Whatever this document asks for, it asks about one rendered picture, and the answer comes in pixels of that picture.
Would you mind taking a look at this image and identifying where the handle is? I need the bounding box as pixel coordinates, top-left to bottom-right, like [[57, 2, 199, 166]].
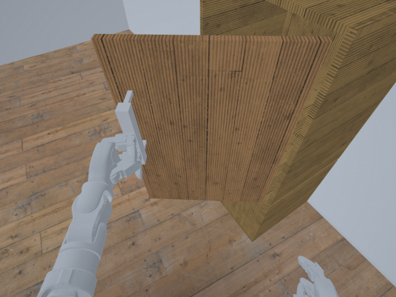
[[115, 90, 147, 165]]

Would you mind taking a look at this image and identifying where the cupboard door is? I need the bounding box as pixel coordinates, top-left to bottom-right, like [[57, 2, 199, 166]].
[[91, 34, 332, 203]]

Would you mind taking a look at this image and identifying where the left robot forearm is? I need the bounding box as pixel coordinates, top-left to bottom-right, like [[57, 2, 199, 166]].
[[37, 181, 114, 297]]

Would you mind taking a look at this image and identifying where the right robot hand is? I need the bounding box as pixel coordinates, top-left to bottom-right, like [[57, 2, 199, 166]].
[[293, 256, 339, 297]]

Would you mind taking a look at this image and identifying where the left robot hand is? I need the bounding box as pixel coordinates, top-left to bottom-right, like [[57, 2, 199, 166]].
[[88, 132, 142, 190]]

